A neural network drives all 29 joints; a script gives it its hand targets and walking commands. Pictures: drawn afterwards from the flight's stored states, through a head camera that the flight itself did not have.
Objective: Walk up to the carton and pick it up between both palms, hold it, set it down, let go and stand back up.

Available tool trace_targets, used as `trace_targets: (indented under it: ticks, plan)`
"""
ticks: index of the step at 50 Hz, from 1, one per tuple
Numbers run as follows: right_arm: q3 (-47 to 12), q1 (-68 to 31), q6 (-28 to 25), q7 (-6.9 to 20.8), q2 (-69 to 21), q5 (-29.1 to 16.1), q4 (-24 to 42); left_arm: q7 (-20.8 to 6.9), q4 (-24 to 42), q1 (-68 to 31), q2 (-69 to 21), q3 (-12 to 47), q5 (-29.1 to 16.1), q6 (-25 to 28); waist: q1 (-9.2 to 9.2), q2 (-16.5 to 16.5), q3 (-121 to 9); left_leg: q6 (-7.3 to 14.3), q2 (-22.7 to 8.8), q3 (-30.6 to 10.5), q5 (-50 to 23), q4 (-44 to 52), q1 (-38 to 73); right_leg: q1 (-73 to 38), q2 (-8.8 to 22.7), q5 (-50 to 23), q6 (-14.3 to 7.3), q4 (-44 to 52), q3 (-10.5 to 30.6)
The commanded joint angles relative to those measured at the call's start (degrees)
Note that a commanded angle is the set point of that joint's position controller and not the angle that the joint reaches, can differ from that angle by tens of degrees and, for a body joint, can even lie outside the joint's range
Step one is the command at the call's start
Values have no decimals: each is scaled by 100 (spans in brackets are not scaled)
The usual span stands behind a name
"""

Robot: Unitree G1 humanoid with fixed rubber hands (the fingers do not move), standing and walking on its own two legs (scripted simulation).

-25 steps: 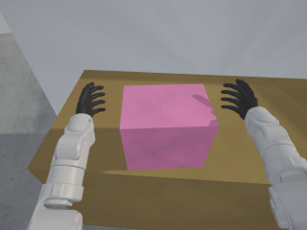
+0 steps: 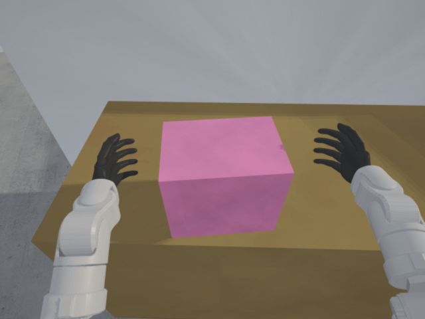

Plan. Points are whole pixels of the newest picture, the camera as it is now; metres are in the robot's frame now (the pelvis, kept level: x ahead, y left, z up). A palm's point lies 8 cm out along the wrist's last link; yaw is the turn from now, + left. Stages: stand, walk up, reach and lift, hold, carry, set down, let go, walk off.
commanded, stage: set down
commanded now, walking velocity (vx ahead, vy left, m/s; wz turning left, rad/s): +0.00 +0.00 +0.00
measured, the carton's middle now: (220, 178) +0.43 +0.02 +0.02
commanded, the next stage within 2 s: none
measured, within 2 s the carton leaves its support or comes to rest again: neither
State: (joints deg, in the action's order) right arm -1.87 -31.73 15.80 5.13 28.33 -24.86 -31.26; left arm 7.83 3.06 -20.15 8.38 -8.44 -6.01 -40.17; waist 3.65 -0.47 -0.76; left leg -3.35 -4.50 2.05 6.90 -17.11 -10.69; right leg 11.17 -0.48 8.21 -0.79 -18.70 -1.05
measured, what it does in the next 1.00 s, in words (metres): stands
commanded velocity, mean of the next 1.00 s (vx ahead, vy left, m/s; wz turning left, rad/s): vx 0.00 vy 0.00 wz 0.00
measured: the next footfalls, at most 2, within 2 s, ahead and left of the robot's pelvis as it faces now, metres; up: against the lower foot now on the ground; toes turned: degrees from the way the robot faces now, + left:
none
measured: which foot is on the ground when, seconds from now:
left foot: down 0.00-1.00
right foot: down 0.00-1.00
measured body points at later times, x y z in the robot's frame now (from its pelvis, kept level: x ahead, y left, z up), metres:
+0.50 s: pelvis +0.00 +0.00 +0.00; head +0.00 +0.00 +0.45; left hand +0.27 +0.22 +0.09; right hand +0.32 -0.24 +0.07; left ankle +0.02 +0.16 -0.75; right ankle +0.02 -0.11 -0.75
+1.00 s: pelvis +0.00 +0.00 +0.00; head -0.01 +0.00 +0.45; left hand +0.23 +0.21 +0.03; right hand +0.24 -0.25 +0.02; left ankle +0.02 +0.16 -0.75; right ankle +0.02 -0.11 -0.75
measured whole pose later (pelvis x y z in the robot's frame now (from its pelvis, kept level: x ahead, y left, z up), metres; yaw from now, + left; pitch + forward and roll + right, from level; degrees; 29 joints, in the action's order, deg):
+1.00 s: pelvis +0.00 +0.00 +0.00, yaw -2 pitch -3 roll +1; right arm 1.5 10.3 -3.9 8.9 21.7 -19.0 -16.8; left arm 10.2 1.6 13.6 4.0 -0.6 -3.5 -10.4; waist 3.6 0.9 -0.4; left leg -3.1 -3.9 2.4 7.4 -15.3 -5.2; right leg 7.5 -0.9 9.0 -0.9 -19.0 1.8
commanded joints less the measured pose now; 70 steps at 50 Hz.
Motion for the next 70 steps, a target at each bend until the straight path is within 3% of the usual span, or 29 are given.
trace_targets:
  ticks: [1, 5, 6, 7, 10, 14, 15, 18, 25, 26, 27, 31, 33, 35, 39, 40, 42, 47, 49, 50, 52, 53, 60, 61, 63, 64, 65, 66, 70]
  plan:
    - [422, -2107, -226, -68, 1107, 30, 1351, -6, 1192, -1453, 658, -279, 75, 284, 35, 405, -2084, 324, 594, 110, -644, 102, 504, -947, -228, -891, 141, 77, 177]
    - [610, -1683, -260, -105, 1027, 95, 1694, -26, 1445, -1284, 489, -67, -10, 338, -30, 516, -2139, 309, 568, 133, -652, 42, 549, -810, -297, -861, 121, 40, 128]
    - [419, -467, -391, -104, 801, 49, 1912, -52, 1733, -47, 196, -100, 98, 387, 75, 498, -2104, 285, 542, 83, -1169, -10, 1011, -1103, -288, -1374, 96, 39, 113]
    - [853, -1302, -373, -124, 1303, 105, 1977, -94, 1827, -939, 428, 125, -107, 395, -301, 315, -2292, 256, 566, 115, -964, -35, 755, -719, -323, -1328, 104, 15, 107]
    - [472, 397, -587, -157, 877, 71, 2108, -179, 2022, 673, 101, -28, 216, 594, -97, 323, -2023, 157, 568, 108, -1707, -82, 1386, -1046, -349, -2003, 59, 46, 121]
    - [849, -772, -646, -178, 1057, 247, 2725, -78, 2136, -554, 503, 10, 5, 738, -117, 279, -1814, 208, 593, 178, -1082, -24, 818, -564, -286, -1196, 61, 97, 171]
    - [777, 547, -658, -132, 908, 120, 2515, -48, 2189, 805, 143, 14, 40, 790, -117, 414, -1552, 213, 551, 105, -1229, -5, 1107, -601, -335, -1112, -16, 120, 101]
    - [894, 451, -882, 10, 912, 181, 2805, 27, 2647, 459, 308, 46, 89, 1144, -86, 51, -1867, 108, 527, 78, -1545, -103, 1231, -446, -383, -1100, -132, 174, 116]
    - [720, 1263, -1159, 198, 635, 418, 2432, 61, 1331, 1462, -48, 406, 3, 1726, 13, 513, -1230, 329, 497, 96, -320, 201, 729, -391, -191, -15, -150, 352, 262]
    - [786, 182, -1149, 181, 612, 378, 2800, 101, 1447, 254, 324, 179, 24, 1779, 286, 474, -1308, 341, 520, 222, -21, 189, 499, -153, -174, 386, -127, 364, 378]
    - [837, 935, -1065, 259, 693, 399, 2249, 152, 1179, 897, 18, 414, -41, 1758, 57, 449, -876, 371, 443, 92, 125, 288, 522, -135, -166, 549, -145, 362, 273]
    - [783, 2612, -1500, 298, 625, 316, 2409, 138, 1800, 2492, -102, 274, 237, 2107, -16, 460, -972, 263, 483, -22, -1092, 94, 1285, -437, -264, -705, -243, 328, 246]
    - [788, 2004, -1736, 217, 629, 383, 2722, 126, 1664, 1879, 109, 167, 221, 2339, 113, 572, -1205, 273, 555, 75, -1226, 96, 1049, -630, -271, -1108, -141, 216, 367]
    - [958, 1392, -1721, 155, 527, 570, 2699, 171, 1412, 1152, 207, 240, 291, 2407, 60, 514, -1082, 335, 583, 160, -361, 173, 730, -364, -158, -347, -81, 278, 432]
    - [866, 3260, -2010, 292, 385, 465, 2594, 261, 1860, 2677, -170, 472, 322, 2781, -14, 338, -1055, 249, 496, 61, -862, 117, 1393, -269, -203, -359, -271, 332, 279]
    - [1209, 1769, -1950, 279, 643, 607, 2665, 256, 1584, 1156, 129, 606, 125, 2800, -135, 232, -1300, 232, 492, 164, -323, 158, 1096, 53, -183, 183, -254, 447, 383]
    - [922, 2275, -1921, 345, 410, 622, 2642, 259, 1290, 1738, -11, 716, 139, 2855, -6, 399, -846, 295, 461, 115, 34, 307, 971, 61, -154, 522, -250, 486, 376]
    - [594, 3696, -2353, 382, 78, 554, 2337, 205, 798, 3175, -170, 592, 415, 3298, 63, 531, -608, 341, 560, 81, -525, 216, 998, -320, -62, -204, -243, 491, 528]
    - [756, 1975, -2292, 391, 267, 537, 2506, 332, 692, 1337, 39, 722, 187, 3342, 115, 461, -545, 391, 537, 148, 420, 333, 532, -9, -79, 807, -204, 489, 602]
    - [603, 3428, -2320, 478, 167, 569, 2199, 410, 479, 3003, -470, 892, 429, 3342, 83, 601, -45, 365, 420, 40, 314, 445, 854, -76, -121, 847, -255, 486, 491]
    - [900, 2685, -2418, 418, 400, 711, 2707, 483, 904, 1962, 65, 764, 359, 3468, 42, 502, -365, 338, 469, 131, 189, 315, 688, 79, -140, 601, -243, 469, 438]
    - [763, 3753, -2556, 413, 241, 624, 2642, 477, 1028, 2840, -214, 805, 287, 3611, 28, 447, -321, 331, 489, 76, -179, 243, 802, -279, -128, 70, -267, 355, 465]
    - [505, 4346, -2726, 372, 127, 731, 2114, 374, 337, 3544, -276, 824, 634, 3759, 20, 332, -357, 211, 459, 103, -604, 82, 1158, -322, -126, -397, -312, 411, 531]
    - [713, 3844, -2686, 363, 384, 756, 2311, 322, 564, 2966, -184, 974, 381, 3749, -201, 497, -599, 189, 493, 121, -455, 97, 1132, -171, -184, -316, -270, 376, 444]
    - [638, 4331, -2803, 421, 295, 674, 2635, 348, 917, 3630, -296, 846, 577, 3841, -97, 500, -423, 198, 469, 93, -886, 117, 1326, -269, -178, -604, -260, 433, 407]
    - [501, 4481, -2694, 388, 326, 788, 1723, 233, -11, 3860, -515, 1030, 595, 3668, -95, 492, -153, 155, 454, 147, -887, 140, 1481, -134, -279, -592, -303, 463, 399]
    - [551, 4303, -2882, 429, 397, 735, 2629, 293, 939, 3716, -203, 726, 597, 3838, 16, 459, -627, 140, 451, 80, -1270, 41, 1458, -338, -304, -880, -263, 339, 259]
    - [604, 4287, -2888, 480, 357, 595, 2412, 337, 826, 3665, -246, 852, 573, 3884, -37, 439, -580, 133, 465, 66, -1342, 5, 1398, -278, -240, -1048, -265, 420, 307]
    - [451, 4117, -2850, 503, 155, 650, 2352, 357, 657, 3389, -181, 930, 501, 3995, 21, 603, -196, 207, 449, 95, -490, 58, 1135, -142, -253, -55, -258, 543, 337]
